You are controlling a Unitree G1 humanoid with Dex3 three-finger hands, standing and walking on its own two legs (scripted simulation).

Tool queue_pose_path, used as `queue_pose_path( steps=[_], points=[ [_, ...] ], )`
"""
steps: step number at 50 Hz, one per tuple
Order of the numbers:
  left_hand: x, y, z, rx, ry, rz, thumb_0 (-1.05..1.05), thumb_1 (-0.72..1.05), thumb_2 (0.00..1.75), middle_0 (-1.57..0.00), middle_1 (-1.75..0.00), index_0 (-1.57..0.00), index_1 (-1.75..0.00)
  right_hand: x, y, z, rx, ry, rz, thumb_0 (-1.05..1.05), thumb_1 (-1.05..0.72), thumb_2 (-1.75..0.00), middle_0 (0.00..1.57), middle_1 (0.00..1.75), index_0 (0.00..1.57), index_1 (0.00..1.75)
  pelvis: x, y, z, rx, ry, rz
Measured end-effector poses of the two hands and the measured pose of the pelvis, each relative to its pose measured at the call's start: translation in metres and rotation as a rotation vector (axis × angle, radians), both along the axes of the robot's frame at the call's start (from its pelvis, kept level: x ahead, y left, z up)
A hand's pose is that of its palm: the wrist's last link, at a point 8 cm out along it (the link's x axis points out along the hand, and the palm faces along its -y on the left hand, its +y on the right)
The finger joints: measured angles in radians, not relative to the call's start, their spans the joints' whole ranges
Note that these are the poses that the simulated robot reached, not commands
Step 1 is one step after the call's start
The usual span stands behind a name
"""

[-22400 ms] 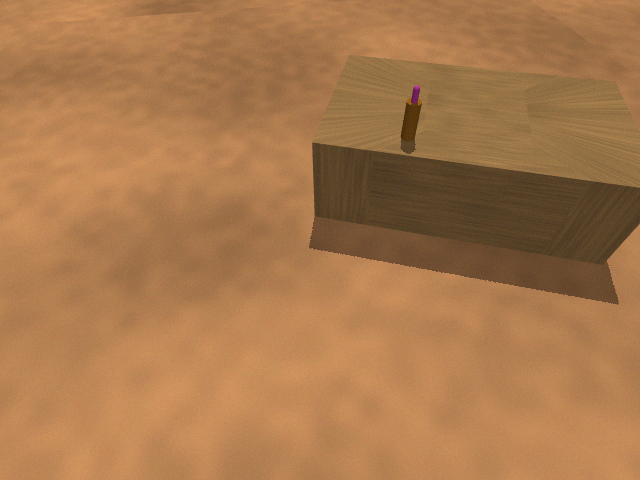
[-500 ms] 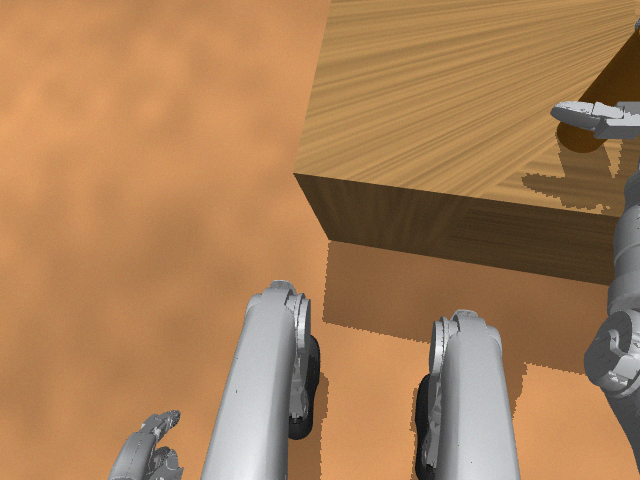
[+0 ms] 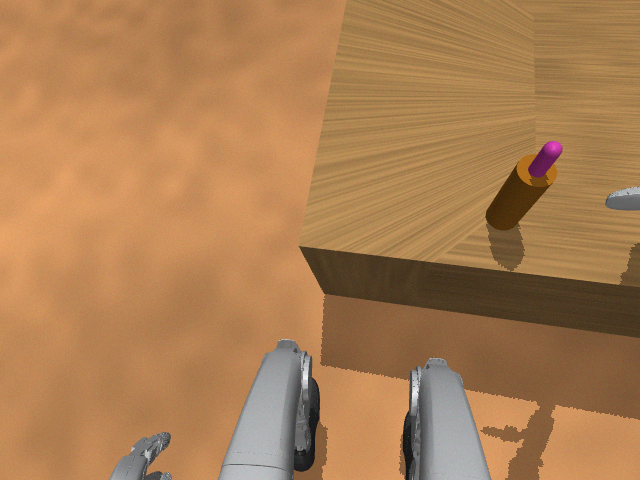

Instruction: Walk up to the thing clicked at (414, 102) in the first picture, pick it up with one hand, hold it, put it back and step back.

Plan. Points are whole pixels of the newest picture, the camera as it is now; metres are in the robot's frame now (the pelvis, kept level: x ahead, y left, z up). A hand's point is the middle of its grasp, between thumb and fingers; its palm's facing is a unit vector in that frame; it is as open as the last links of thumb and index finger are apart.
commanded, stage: home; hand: right
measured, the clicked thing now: (524, 186) +0.50 -0.23 -0.11
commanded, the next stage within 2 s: none
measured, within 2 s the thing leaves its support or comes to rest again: neither
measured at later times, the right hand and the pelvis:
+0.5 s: hand out of the picture +0.35 -0.27 +0.04, palm faces +0.25 +0.90 -0.36, open 17.3 cm; pelvis +0.04 +0.00 +0.12, yaw -1 degrees
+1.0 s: hand (573, 404) +0.22 -0.17 +0.06, palm faces +0.20 +0.95 -0.24, open 17.4 cm; pelvis +0.06 +0.01 +0.14, yaw -3 degrees
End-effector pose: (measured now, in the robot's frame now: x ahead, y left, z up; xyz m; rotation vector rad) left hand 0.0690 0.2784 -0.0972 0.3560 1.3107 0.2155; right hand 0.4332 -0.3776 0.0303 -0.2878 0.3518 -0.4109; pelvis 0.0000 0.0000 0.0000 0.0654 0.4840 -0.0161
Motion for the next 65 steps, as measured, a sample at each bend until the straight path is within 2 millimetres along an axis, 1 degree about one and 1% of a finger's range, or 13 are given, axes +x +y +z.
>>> queue_pose_path(
  steps=[6,10,15,20,26,39,42,45,48,52,61,63,65],
  points=[
    [-0.002,-0.001,0.047,0.015,0.001,0.006,0.0,0.89,0.9,-0.2,-0.29,-0.21,-0.3,-0.012,-0.02,0.048,-0.026,0.05,-0.12,-0.01,0.48,-0.08,0.06,0.06,0.07,0.06,0.01,0.002,0.044,0.002,-0.065,-0.01],
    [-0.004,-0.001,0.073,0.022,-0.003,0.017,0.0,0.9,0.9,-0.2,-0.29,-0.21,-0.3,-0.019,-0.021,0.067,-0.025,0.104,-0.152,-0.01,0.49,-0.08,0.06,0.06,0.06,0.06,0.018,0.001,0.068,0.001,-0.103,-0.013],
    [-0.003,-0.001,0.096,0.016,-0.026,0.045,0.0,0.9,0.9,-0.2,-0.29,-0.21,-0.29,-0.038,-0.002,0.066,-0.01,0.201,-0.123,-0.01,0.5,-0.08,0.06,0.06,0.06,0.06,0.026,0.0,0.091,-0.004,-0.154,-0.01],
    [0.008,-0.007,0.111,-0.001,-0.075,0.07,0.0,0.9,0.9,-0.2,-0.29,-0.2,-0.29,-0.068,0.037,0.051,0.03,0.271,-0.051,-0.01,0.51,-0.08,0.06,0.05,0.06,0.06,0.034,-0.001,0.11,-0.012,-0.21,-0.009],
    [0.042,-0.019,0.123,-0.024,-0.174,0.065,0.0,0.9,0.9,-0.2,-0.29,-0.2,-0.29,-0.115,0.077,0.044,0.085,0.29,-0.009,-0.01,0.52,-0.07,0.06,0.05,0.07,0.06,0.045,0.001,0.125,-0.021,-0.278,-0.012],
    [0.152,-0.044,0.15,-0.095,-0.484,-0.044,0.01,0.9,0.9,-0.2,-0.29,-0.2,-0.29,-0.206,0.14,0.057,0.167,0.337,0.045,-0.01,0.52,-0.07,0.06,0.05,0.06,0.06,0.061,0.006,0.138,-0.04,-0.371,-0.027],
    [0.169,-0.047,0.158,-0.102,-0.539,-0.073,0.01,0.9,0.9,-0.2,-0.29,-0.2,-0.29,-0.224,0.153,0.056,0.198,0.357,0.049,-0.01,0.52,-0.07,0.06,0.05,0.06,0.06,0.062,0.008,0.138,-0.043,-0.384,-0.032],
    [0.179,-0.049,0.165,-0.099,-0.578,-0.101,0.01,0.9,0.9,-0.2,-0.29,-0.21,-0.29,-0.236,0.159,0.056,0.218,0.368,0.044,-0.01,0.52,-0.07,0.06,0.05,0.06,0.06,0.062,0.011,0.138,-0.047,-0.393,-0.038],
    [0.183,-0.048,0.169,-0.093,-0.601,-0.119,0.0,0.9,0.9,-0.2,-0.29,-0.21,-0.29,-0.242,0.16,0.056,0.219,0.371,0.036,-0.01,0.53,-0.06,0.06,0.05,0.06,0.06,0.06,0.014,0.138,-0.05,-0.399,-0.042],
    [0.178,-0.045,0.169,-0.085,-0.607,-0.126,0.01,0.9,0.9,-0.2,-0.29,-0.21,-0.3,-0.241,0.157,0.058,0.202,0.37,0.033,-0.01,0.53,-0.06,0.06,0.05,0.06,0.06,0.059,0.016,0.137,-0.051,-0.4,-0.044],
    [0.146,-0.034,0.157,-0.079,-0.56,-0.085,0.01,0.9,0.9,-0.2,-0.29,-0.21,-0.3,-0.234,0.159,0.062,0.174,0.367,0.07,-0.01,0.53,-0.06,0.05,0.05,0.06,0.05,0.056,0.015,0.135,-0.05,-0.395,-0.032],
    [0.14,-0.032,0.155,-0.079,-0.549,-0.075,0.01,0.9,0.9,-0.2,-0.29,-0.21,-0.3,-0.234,0.16,0.061,0.173,0.371,0.074,-0.01,0.53,-0.06,0.06,0.05,0.06,0.05,0.056,0.015,0.134,-0.05,-0.394,-0.029],
    [0.133,-0.03,0.148,-0.07,-0.488,-0.132,0.01,0.9,0.9,-0.2,-0.29,-0.2,-0.3,-0.235,0.158,0.054,0.133,0.399,0.127,-0.01,0.53,-0.06,0.06,0.05,0.06,0.05,0.054,0.015,0.136,-0.055,-0.42,-0.029]
  ],
)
